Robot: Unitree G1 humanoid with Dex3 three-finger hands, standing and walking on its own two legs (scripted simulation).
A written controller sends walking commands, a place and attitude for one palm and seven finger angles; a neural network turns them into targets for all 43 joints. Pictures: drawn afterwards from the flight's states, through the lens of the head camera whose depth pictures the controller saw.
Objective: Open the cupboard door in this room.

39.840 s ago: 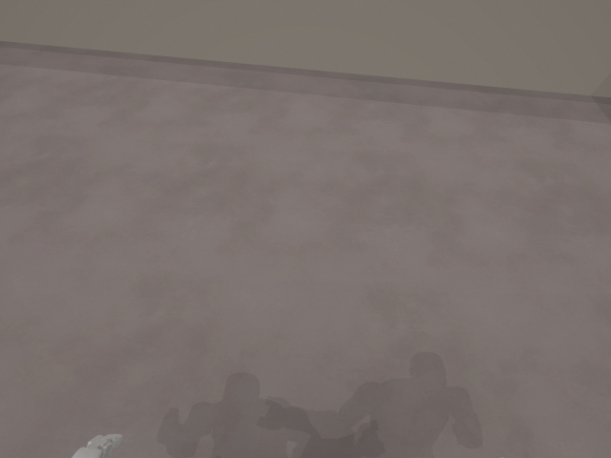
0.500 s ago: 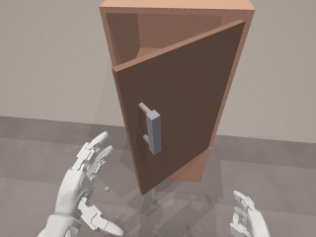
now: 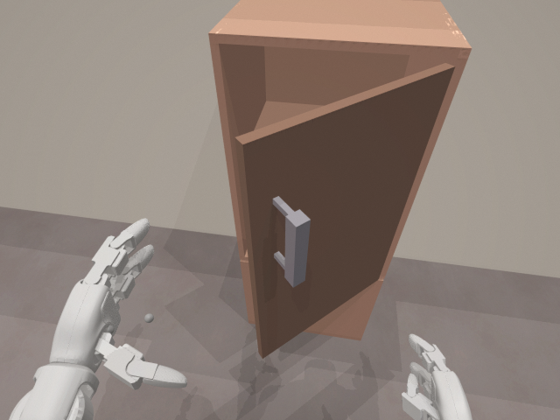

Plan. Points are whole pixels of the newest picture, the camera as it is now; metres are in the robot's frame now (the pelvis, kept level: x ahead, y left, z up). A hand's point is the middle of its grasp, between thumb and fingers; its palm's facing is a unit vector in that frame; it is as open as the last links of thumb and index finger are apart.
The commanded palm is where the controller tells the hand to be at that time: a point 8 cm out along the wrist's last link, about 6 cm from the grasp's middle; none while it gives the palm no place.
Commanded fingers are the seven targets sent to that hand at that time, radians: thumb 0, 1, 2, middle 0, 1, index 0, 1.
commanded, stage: draw the hand back to the body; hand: left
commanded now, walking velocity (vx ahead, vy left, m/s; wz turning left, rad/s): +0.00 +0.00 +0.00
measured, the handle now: (287, 242) +0.34 +0.03 +0.10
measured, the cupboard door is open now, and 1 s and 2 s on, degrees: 44 44 44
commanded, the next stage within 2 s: step back with the hand held close in 1.00 s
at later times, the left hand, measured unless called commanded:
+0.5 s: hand (90, 276) +0.22 +0.24 +0.16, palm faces +0.37 -0.84 -0.40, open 10.6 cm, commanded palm +0.17 +0.29 +0.18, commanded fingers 0.00 0.73 0.82 -0.19 -0.30 -0.19 -0.30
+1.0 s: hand (77, 280) +0.21 +0.25 +0.17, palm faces +0.43 -0.81 -0.40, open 7.5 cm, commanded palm +0.16 +0.29 +0.18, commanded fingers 0.00 0.90 0.90 -0.20 -0.30 -0.20 -0.30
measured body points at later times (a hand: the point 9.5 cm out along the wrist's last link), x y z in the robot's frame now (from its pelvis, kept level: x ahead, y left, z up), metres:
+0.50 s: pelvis +0.02 +0.01 +0.02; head +0.01 -0.01 +0.47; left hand +0.19 +0.29 +0.18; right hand +0.21 -0.20 -0.07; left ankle +0.01 +0.10 -0.73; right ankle -0.01 -0.11 -0.73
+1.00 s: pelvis +0.02 -0.01 +0.02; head +0.00 -0.03 +0.47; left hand +0.18 +0.29 +0.19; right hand +0.20 -0.23 -0.07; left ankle +0.01 +0.10 -0.73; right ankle -0.01 -0.11 -0.73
